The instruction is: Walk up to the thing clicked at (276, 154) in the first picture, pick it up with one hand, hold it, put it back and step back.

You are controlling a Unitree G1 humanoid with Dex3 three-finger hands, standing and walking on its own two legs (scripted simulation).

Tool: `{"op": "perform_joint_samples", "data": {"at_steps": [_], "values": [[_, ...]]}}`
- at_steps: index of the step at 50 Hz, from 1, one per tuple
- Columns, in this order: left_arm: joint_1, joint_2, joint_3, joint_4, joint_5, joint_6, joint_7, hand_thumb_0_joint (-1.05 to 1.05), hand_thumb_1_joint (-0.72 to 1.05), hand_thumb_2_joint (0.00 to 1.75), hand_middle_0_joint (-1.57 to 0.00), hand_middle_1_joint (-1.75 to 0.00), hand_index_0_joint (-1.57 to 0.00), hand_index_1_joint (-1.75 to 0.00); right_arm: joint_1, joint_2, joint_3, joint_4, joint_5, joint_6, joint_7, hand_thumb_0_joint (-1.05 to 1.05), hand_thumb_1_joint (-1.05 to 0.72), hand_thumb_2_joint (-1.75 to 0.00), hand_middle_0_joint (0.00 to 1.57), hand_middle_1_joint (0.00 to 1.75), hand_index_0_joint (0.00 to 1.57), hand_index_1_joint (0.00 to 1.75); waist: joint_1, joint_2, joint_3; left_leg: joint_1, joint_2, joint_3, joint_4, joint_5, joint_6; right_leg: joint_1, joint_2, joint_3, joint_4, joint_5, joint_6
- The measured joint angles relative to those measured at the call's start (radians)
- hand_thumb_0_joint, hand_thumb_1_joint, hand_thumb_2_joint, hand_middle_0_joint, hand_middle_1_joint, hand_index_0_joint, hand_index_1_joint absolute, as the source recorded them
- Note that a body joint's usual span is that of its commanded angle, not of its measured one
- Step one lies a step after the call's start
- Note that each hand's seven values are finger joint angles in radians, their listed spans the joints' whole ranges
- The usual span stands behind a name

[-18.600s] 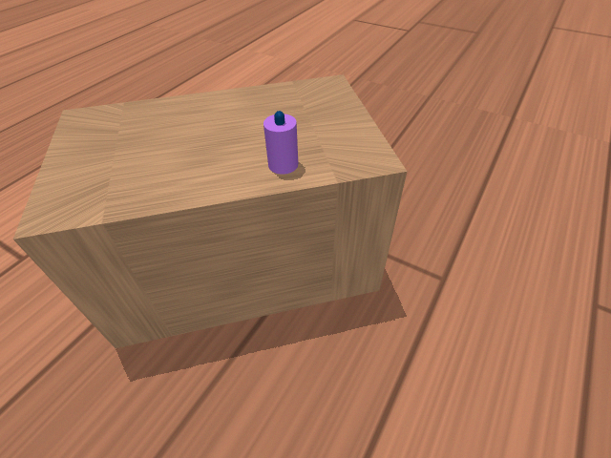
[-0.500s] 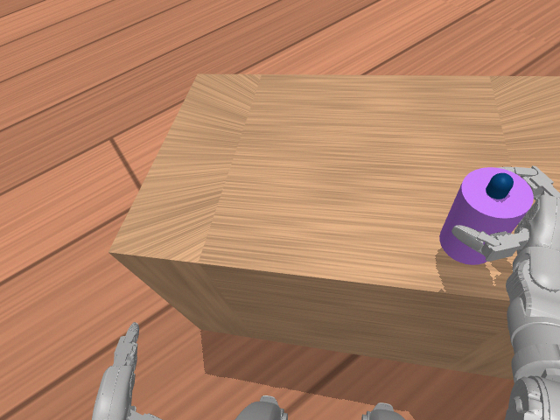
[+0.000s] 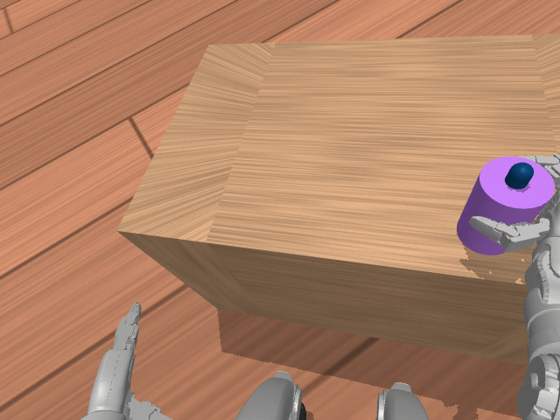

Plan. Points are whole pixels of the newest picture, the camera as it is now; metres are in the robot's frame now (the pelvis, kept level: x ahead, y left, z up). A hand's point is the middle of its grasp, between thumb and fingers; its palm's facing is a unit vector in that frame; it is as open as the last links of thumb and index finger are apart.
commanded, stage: lower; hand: right
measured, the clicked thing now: (502, 203) +0.45 -0.23 -0.01
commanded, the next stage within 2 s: loosen in 0.02 s
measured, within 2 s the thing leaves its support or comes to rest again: rests again in 0.64 s
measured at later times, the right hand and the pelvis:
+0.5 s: hand (522, 188) +0.46 -0.25 +0.02, palm faces +0.28 +0.96 +0.02, open 12.2 cm; pelvis +0.00 +0.00 -0.01, yaw -1 degrees
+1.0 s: hand (548, 179) +0.46 -0.27 +0.04, palm faces +0.32 +0.95 +0.01, open 16.9 cm; pelvis +0.00 +0.01 -0.01, yaw -1 degrees
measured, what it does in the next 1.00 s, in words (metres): stands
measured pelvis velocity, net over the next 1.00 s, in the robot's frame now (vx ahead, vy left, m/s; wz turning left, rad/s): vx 0.00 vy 0.01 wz -0.02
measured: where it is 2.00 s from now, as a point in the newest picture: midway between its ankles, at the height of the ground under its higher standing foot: outside the picture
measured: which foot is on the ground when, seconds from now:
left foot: down 0.00-1.00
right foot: down 0.00-1.00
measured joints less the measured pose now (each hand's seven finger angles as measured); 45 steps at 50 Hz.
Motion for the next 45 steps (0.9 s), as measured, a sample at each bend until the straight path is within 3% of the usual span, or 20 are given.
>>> {"op": "perform_joint_samples", "data": {"at_steps": [8, 13, 18, 25, 35, 41, 45], "values": [[0.002, -0.030, -0.036, -0.051, -0.001, 0.020, -0.009, -0.01, -0.55, 0.06, -0.06, -0.04, -0.04, -0.05, 0.009, 0.007, 0.000, 0.035, -0.002, -0.011, 0.020, -0.01, 0.61, -0.97, 0.62, 1.04, 0.69, 1.08, 0.007, -0.011, -0.041, -0.006, 0.002, 0.018, 0.022, -0.019, 0.001, -0.018, 0.003, 0.020, 0.032, -0.018, 0.001], [0.027, -0.026, -0.022, -0.079, 0.003, 0.030, -0.021, -0.01, -0.53, 0.05, -0.07, -0.04, -0.06, -0.04, 0.015, 0.009, -0.003, -0.005, -0.007, -0.009, 0.017, -0.01, 0.61, -0.93, 0.66, 0.99, 0.72, 1.02, 0.003, -0.011, -0.031, -0.017, 0.005, 0.018, 0.038, -0.026, 0.000, -0.029, 0.006, 0.020, 0.048, -0.024, 0.000], [0.045, -0.004, -0.005, -0.096, -0.002, 0.053, -0.019, -0.01, -0.52, 0.04, -0.07, -0.05, -0.06, -0.04, -0.009, 0.004, 0.000, -0.008, 0.000, -0.018, 0.001, -0.02, 0.59, -0.81, 0.73, 0.89, 0.79, 0.90, 0.001, -0.013, -0.017, -0.029, 0.006, 0.015, 0.046, -0.026, -0.002, -0.040, 0.008, 0.017, 0.054, -0.024, -0.003], [0.049, -0.007, -0.028, -0.126, -0.001, 0.070, -0.023, -0.01, -0.53, 0.05, -0.06, -0.05, -0.06, -0.04, -0.045, -0.003, -0.009, 0.012, 0.003, -0.038, 0.013, -0.02, 0.59, -0.57, 0.78, 0.74, 0.81, 0.73, 0.001, -0.019, -0.036, -0.038, 0.007, 0.016, 0.051, -0.031, -0.001, -0.049, 0.009, 0.019, 0.058, -0.027, -0.001], [0.078, -0.002, 0.000, -0.160, -0.011, 0.090, -0.040, -0.01, -0.53, 0.06, -0.06, -0.05, -0.06, -0.05, -0.051, -0.005, -0.026, 0.029, 0.006, -0.016, 0.039, -0.02, 0.60, -0.28, 0.64, 0.49, 0.66, 0.48, -0.007, -0.034, -0.044, -0.037, 0.011, 0.015, 0.061, -0.040, 0.000, -0.045, 0.013, 0.018, 0.058, -0.031, -0.001], [0.081, -0.001, -0.003, -0.169, -0.011, 0.095, -0.037, -0.01, -0.53, 0.05, -0.06, -0.05, -0.05, -0.05, -0.057, -0.004, -0.035, 0.011, 0.014, -0.031, 0.049, -0.01, 0.61, -0.18, 0.46, 0.34, 0.48, 0.33, -0.011, -0.025, -0.038, -0.052, 0.012, 0.019, 0.075, -0.043, 0.004, -0.060, 0.014, 0.022, 0.068, -0.030, 0.003], [0.075, 0.006, -0.002, -0.183, -0.015, 0.103, -0.037, -0.01, -0.52, 0.04, -0.06, -0.05, -0.06, -0.05, -0.053, -0.022, -0.040, -0.003, -0.005, -0.017, 0.055, 0.00, 0.59, -0.16, 0.33, 0.26, 0.34, 0.25, -0.004, -0.021, -0.036, -0.050, 0.010, 0.022, 0.076, -0.043, 0.006, -0.059, 0.013, 0.026, 0.069, -0.029, 0.006]]}}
